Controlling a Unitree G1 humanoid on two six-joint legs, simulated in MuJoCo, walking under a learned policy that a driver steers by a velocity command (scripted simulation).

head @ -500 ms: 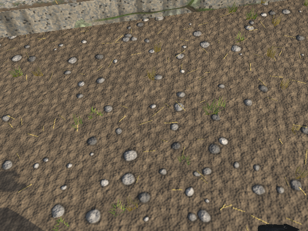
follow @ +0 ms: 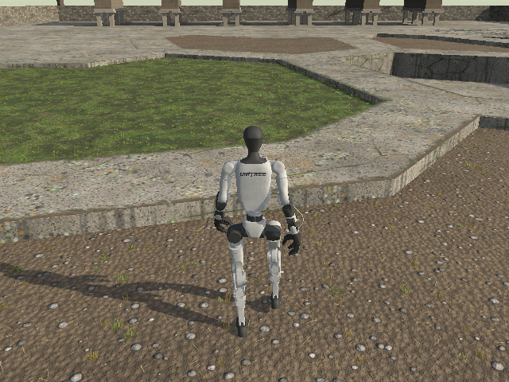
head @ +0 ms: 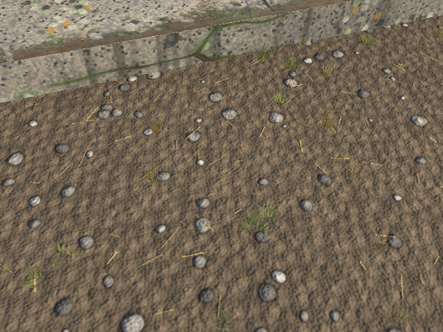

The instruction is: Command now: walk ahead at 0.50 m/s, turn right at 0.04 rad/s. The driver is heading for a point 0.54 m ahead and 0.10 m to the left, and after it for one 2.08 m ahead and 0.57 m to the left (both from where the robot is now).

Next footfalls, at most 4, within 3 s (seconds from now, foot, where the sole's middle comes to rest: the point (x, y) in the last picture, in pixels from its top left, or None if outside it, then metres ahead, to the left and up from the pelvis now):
0.14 right None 0.24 -0.11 -0.78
0.70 left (189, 322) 0.51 0.08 -0.78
1.28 right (235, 279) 0.64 -0.07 -0.78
1.60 left None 0.48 0.10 -0.78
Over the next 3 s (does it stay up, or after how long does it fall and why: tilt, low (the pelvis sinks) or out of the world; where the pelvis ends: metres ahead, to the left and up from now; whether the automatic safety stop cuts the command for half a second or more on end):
stays up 0.58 0.01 -0.01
